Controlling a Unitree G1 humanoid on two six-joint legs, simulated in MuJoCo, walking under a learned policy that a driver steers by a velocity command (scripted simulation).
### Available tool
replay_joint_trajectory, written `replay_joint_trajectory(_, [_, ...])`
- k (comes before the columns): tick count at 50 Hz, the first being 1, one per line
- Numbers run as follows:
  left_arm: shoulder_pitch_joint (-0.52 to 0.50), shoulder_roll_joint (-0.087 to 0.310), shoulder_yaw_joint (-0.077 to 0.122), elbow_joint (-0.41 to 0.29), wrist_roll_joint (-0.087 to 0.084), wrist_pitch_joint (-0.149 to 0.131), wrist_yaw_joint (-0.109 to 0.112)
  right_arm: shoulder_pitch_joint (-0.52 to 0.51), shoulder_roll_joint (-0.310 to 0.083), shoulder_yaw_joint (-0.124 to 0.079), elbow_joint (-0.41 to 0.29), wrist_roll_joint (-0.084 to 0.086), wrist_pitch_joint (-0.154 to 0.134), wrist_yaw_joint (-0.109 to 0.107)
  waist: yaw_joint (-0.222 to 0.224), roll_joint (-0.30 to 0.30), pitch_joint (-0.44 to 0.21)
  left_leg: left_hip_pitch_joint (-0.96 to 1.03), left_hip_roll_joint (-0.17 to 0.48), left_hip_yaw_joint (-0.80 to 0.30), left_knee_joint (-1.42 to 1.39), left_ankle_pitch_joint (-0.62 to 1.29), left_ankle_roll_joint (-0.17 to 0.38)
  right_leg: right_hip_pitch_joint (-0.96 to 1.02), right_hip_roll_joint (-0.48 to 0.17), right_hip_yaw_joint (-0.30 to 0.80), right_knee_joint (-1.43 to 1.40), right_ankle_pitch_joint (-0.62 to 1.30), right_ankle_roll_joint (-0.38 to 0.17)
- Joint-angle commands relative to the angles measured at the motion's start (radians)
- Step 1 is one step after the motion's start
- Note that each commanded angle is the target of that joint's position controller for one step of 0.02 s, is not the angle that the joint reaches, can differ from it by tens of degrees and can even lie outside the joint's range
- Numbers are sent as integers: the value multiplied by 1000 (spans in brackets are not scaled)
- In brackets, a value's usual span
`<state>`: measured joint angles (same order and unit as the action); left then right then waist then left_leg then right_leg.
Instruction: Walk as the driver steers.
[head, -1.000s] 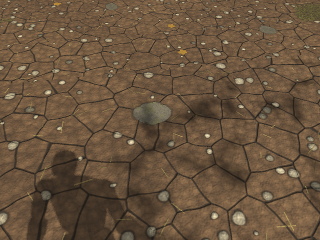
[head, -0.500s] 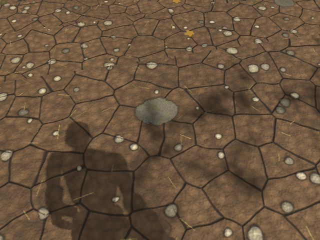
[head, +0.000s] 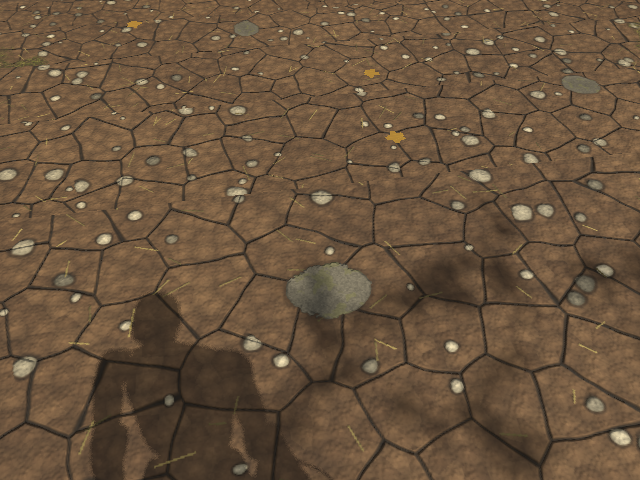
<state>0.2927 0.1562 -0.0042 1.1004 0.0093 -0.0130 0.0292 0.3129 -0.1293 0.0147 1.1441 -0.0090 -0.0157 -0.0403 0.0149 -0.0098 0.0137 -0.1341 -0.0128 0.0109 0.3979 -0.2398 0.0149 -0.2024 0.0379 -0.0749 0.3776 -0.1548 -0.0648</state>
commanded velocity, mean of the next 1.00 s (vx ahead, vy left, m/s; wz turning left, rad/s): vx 0.10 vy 0.00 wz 0.00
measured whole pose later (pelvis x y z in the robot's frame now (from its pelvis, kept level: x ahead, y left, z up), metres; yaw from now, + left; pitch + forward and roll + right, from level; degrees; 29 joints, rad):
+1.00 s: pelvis +0.11 -0.03 -0.02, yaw +0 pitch +0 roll +0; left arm 0.25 0.18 0.06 1.01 0.02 -0.08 -0.01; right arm 0.51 -0.18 -0.04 1.16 -0.02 -0.05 -0.02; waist -0.01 0.05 0.02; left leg -0.08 0.02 -0.02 0.62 -0.47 0.04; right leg -0.30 0.01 -0.10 0.59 -0.27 -0.07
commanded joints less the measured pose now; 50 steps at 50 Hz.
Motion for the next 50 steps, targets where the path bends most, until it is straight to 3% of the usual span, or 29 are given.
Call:
replay_joint_trajectory(1, [62,63,8,1,0,-6,6,64,-78,-10,-8,0,-6,-3,-1,20,56,-85,108,-112,-96,61,37,41,-123,142,-66,19,2])
replay_joint_trajectory(31, [94,31,8,64,-1,0,19,105,-52,-5,17,0,-3,-12,-7,18,72,-36,106,-97,-88,148,43,61,-132,139,-42,108,8])
replay_joint_trajectory(32, [101,26,7,67,0,1,19,116,-48,-4,21,-2,-3,-11,-9,17,53,-29,98,-95,-98,71,47,67,-123,135,-46,35,6])
replay_joint_trajectory(35, [95,52,24,52,4,10,11,135,-89,-27,13,-8,6,-6,-17,48,105,-85,74,-122,-90,-335,98,-25,-60,101,32,-343,-24])
replay_joint_trajectory(37, [52,33,24,18,11,6,-1,189,-106,-39,8,-5,7,-1,-49,91,197,-88,143,-246,-154,-546,154,-194,-31,81,129,-441,-30])
replay_joint_trajectory(38, [16,6,19,-7,18,-3,-9,234,-127,-48,17,-4,4,-1,-69,146,219,-46,216,-352,-220,-602,193,-271,-8,30,233,-375,-22])
replay_joint_trajectory(39, [-17,-1,18,-31,30,-13,-15,246,-147,-59,19,-7,0,-2,-76,170,244,-17,291,-433,-262,-593,232,-333,-24,-6,311,-294,-19])
replay_joint_trajectory(42, [-83,53,38,-94,25,-45,-32,244,-156,-71,9,-23,-23,4,-73,121,229,65,341,-459,-270,-390,266,-447,-86,44,428,-303,-20])
replay_joint_trajectory(45, [-70,52,50,-119,6,-64,-48,185,-156,-76,-14,-15,-43,6,-30,109,181,36,274,-308,-224,-186,211,-302,-73,18,299,-232,-13])
replay_joint_trajectory(47, [83,31,58,-74,-2,-65,-50,116,-163,-78,-34,-2,-48,11,57,89,140,-154,197,-180,-122,-96,165,33,-4,-48,148,-114,-12])
replay_joint_trajectory(48, [208,57,75,-30,-2,-65,-43,109,-153,-74,-42,-6,-57,15,107,36,92,-257,144,-118,13,7,139,240,16,-31,112,-118,-15])
replay_joint_trajectory(49, [355,134,99,-2,15,-71,-28,83,-109,-60,-66,-10,-67,25,172,-148,32,-372,45,9,327,-2,92,383,-179,233,-39,-295,-48])
replay_joint_trajectory(50, [465,233,118,22,15,-61,-24,117,-57,-51,-107,-6,-71,34,162,-359,-29,-554,-68,65,641,-299,65,444,-417,695,-235,-516,-150])
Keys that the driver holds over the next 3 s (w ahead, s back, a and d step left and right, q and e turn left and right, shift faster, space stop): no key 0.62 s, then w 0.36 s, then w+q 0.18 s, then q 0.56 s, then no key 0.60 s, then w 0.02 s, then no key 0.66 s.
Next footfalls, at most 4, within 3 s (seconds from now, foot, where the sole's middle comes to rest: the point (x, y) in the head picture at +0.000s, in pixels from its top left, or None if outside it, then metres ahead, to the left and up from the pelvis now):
0.96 right None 0.17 -0.12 -0.78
1.40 left None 0.45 0.02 -0.78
2.02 right None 0.47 -0.16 -0.78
2.32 left None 0.36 0.03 -0.78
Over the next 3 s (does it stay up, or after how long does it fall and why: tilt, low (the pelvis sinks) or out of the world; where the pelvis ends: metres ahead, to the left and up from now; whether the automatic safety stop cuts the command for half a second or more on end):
stays up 0.39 -0.08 0.00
